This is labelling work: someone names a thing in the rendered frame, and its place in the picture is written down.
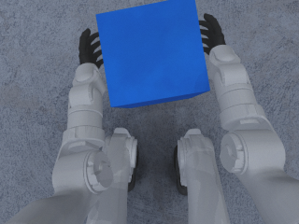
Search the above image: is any right robot forearm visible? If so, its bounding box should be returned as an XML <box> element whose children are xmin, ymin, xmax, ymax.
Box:
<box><xmin>207</xmin><ymin>45</ymin><xmax>286</xmax><ymax>163</ymax></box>

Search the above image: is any robot left upper arm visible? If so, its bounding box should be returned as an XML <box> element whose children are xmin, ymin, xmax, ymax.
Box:
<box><xmin>5</xmin><ymin>148</ymin><xmax>114</xmax><ymax>224</ymax></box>

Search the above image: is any robot left hand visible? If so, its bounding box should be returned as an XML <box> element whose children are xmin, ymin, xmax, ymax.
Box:
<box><xmin>78</xmin><ymin>28</ymin><xmax>104</xmax><ymax>69</ymax></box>

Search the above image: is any robot right hand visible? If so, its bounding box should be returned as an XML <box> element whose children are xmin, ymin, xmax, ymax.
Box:
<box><xmin>199</xmin><ymin>13</ymin><xmax>226</xmax><ymax>55</ymax></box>

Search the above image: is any right robot foot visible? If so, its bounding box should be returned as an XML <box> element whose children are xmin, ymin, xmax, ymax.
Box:
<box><xmin>174</xmin><ymin>146</ymin><xmax>188</xmax><ymax>196</ymax></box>

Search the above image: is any carton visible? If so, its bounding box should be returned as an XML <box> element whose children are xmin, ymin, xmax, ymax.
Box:
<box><xmin>95</xmin><ymin>0</ymin><xmax>210</xmax><ymax>108</ymax></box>

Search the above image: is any left robot forearm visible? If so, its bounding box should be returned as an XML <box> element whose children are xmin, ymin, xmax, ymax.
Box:
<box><xmin>51</xmin><ymin>63</ymin><xmax>107</xmax><ymax>184</ymax></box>

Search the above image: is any robot right upper arm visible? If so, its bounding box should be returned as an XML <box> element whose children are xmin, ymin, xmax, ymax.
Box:
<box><xmin>220</xmin><ymin>129</ymin><xmax>299</xmax><ymax>224</ymax></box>

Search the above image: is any robot left thigh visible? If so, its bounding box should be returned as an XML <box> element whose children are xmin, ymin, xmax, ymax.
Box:
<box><xmin>86</xmin><ymin>133</ymin><xmax>137</xmax><ymax>224</ymax></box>

